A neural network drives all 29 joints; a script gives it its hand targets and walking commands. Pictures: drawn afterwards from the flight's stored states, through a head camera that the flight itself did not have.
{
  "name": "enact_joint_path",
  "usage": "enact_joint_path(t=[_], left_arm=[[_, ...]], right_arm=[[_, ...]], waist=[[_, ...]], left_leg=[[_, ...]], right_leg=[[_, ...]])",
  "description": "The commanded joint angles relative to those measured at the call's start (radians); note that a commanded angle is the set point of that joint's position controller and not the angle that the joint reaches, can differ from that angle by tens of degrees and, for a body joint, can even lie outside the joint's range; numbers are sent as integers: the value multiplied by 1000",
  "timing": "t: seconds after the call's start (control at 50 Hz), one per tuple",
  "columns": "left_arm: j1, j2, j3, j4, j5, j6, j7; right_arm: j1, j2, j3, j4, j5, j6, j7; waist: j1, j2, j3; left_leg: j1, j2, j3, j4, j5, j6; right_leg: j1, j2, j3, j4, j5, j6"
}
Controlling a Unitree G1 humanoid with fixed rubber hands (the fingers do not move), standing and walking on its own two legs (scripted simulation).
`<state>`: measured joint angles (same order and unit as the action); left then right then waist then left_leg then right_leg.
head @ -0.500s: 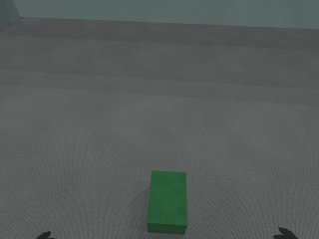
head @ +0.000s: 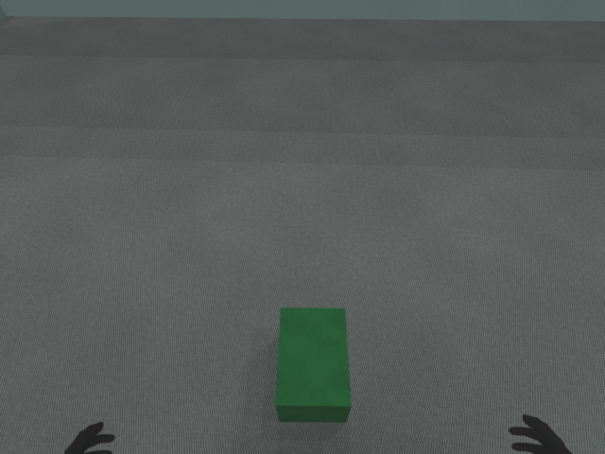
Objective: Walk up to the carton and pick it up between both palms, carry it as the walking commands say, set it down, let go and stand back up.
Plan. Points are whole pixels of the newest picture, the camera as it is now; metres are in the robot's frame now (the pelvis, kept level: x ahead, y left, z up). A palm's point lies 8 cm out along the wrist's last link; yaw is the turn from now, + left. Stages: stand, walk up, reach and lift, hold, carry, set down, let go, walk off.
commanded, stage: reach and lift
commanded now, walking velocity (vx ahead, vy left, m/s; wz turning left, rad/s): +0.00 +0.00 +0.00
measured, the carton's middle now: (312, 363) +0.49 -0.01 -0.68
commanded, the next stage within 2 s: none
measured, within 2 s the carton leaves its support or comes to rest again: neither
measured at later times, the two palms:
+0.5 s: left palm (128, 409) +0.23 +0.28 -0.13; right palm (493, 392) +0.24 -0.28 -0.14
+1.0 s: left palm (193, 336) +0.37 +0.22 -0.18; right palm (444, 333) +0.35 -0.24 -0.17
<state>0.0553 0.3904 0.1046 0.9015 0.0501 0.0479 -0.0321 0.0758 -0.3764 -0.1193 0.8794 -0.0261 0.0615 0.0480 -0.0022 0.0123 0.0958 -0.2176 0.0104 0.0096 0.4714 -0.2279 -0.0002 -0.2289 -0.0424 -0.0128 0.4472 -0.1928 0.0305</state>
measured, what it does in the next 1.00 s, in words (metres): lowers itself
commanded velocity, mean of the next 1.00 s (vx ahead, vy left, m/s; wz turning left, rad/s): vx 0.00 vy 0.00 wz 0.00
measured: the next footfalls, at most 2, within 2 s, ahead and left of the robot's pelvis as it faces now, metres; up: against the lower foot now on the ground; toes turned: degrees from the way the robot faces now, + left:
none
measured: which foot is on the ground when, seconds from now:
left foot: down 0.00-1.00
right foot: down 0.00-1.00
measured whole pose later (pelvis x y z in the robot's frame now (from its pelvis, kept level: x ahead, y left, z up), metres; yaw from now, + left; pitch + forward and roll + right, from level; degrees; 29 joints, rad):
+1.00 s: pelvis -0.05 +0.00 -0.09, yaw -1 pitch +28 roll +0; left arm -0.73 0.28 0.19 0.80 -0.02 0.22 0.01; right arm -0.74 -0.27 -0.23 0.82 0.03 0.21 0.00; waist -0.01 0.00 0.03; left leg -1.18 0.02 0.02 1.04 -0.35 0.00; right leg -1.20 -0.03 0.02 1.01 -0.31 0.04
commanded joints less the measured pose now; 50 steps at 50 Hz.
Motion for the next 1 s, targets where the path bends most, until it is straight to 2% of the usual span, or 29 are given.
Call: enact_joint_path(t=[0.0,0.04,0.06,0.1,0.16,0.18,0.22,0.3,0.36,0.46,0.54,0.76,0.84,0.98], left_arm=[[-51,113,87,-251,70,93,-34],[-15,116,107,-280,91,123,-28],[-13,110,118,-279,99,123,-31],[-8,110,128,-331,96,124,-42],[-52,123,146,-366,59,140,-58],[-66,131,154,-368,54,142,-63],[-96,139,154,-385,43,141,-72],[-132,164,131,-398,25,137,-83],[-149,160,113,-390,16,137,-79],[-226,126,106,-390,-15,130,-64],[-332,89,104,-396,-36,134,-44],[-693,38,84,-312,-70,183,18],[-818,24,86,-246,-74,183,33],[-1015,3,113,-170,-61,135,45]], right_arm=[[-71,-154,-109,-270,-19,84,38],[-25,-156,-138,-307,-61,131,36],[-4,-139,-144,-308,-57,132,33],[-7,-106,-135,-357,-46,129,25],[-69,-26,-103,-427,-15,137,6],[-79,-9,-94,-441,-11,139,0],[-88,5,-87,-463,-2,145,-15],[-73,17,-94,-472,7,159,-55],[-78,22,-90,-452,12,166,-73],[-191,30,-62,-424,23,156,-73],[-314,11,-76,-403,28,147,-62],[-727,-37,-112,-276,46,164,-32],[-858,-30,-112,-207,53,158,-33],[-1038,-8,-136,-132,53,116,-56]], waist=[[-1,71,24],[2,79,30],[4,80,19],[8,41,-24],[34,-53,-67],[41,-69,-88],[46,-74,-158],[29,-68,-306],[17,-43,-368],[20,-3,-440],[9,16,-512],[-3,23,-603],[-7,17,-653],[-19,10,-778]], left_leg=[[-251,-5,46,-98,-342,12],[-275,21,35,-144,-349,5],[-288,10,24,-129,-334,-1],[-242,-26,28,-63,-239,-6],[-174,-92,56,87,-86,-14],[-178,-98,60,130,-54,-17],[-208,-98,60,196,4,-23],[-308,-98,50,295,115,-34],[-362,-95,41,338,167,-37],[-429,-79,25,380,202,-41],[-452,-59,13,399,187,-43],[-548,-33,12,393,-29,-41],[-580,-39,19,406,-50,-42],[-643,-59,32,445,-7,-46]], right_leg=[[178,122,-104,82,-144,0],[230,136,-114,141,-86,17],[242,140,-100,153,-75,32],[209,138,-81,153,-37,48],[45,102,-35,126,-23,35],[-3,93,-24,140,-2,34],[-52,79,-4,188,76,31],[-78,71,27,292,283,24],[-120,72,35,339,337,19],[-226,76,29,379,279,8],[-325,84,9,406,184,1],[-528,97,-41,449,-55,-1],[-582,101,-45,465,-73,2],[-658,105,-43,496,-28,6]])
